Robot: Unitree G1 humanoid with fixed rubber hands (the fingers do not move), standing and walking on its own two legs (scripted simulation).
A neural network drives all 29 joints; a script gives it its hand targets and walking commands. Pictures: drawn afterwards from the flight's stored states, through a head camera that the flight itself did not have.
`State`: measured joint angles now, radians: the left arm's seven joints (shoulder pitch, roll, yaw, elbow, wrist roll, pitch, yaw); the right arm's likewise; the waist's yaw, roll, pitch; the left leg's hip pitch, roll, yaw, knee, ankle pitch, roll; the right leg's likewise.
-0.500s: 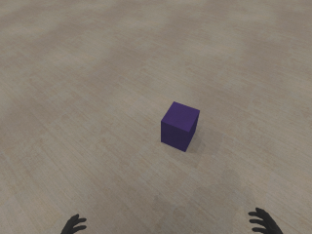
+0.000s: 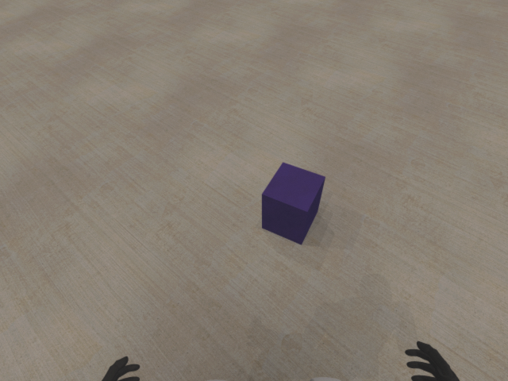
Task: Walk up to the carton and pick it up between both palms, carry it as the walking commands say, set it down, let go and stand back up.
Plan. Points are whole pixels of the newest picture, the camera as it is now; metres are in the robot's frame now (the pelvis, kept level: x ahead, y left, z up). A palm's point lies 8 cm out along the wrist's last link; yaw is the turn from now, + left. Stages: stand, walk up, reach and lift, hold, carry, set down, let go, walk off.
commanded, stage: stand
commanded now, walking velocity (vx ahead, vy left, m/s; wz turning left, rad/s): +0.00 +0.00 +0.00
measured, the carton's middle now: (292, 203) +0.91 -0.14 -0.63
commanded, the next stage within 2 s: walk up in 0.18 s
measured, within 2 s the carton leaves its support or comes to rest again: neither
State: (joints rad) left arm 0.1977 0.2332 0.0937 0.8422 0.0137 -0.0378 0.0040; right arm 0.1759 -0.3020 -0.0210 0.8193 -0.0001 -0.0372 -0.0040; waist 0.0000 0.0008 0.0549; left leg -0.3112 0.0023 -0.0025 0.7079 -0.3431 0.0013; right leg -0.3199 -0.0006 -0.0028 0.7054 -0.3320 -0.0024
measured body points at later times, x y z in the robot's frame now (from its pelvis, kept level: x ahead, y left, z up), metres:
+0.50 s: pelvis +0.00 -0.01 +0.00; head +0.01 -0.01 +0.45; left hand +0.11 +0.27 -0.11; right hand +0.11 -0.30 -0.11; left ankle +0.02 +0.12 -0.71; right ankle +0.01 -0.12 -0.70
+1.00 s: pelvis +0.10 -0.07 +0.00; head +0.15 -0.09 +0.45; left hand +0.18 +0.24 -0.10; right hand +0.22 -0.40 -0.09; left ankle +0.13 +0.07 -0.68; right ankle +0.03 -0.16 -0.72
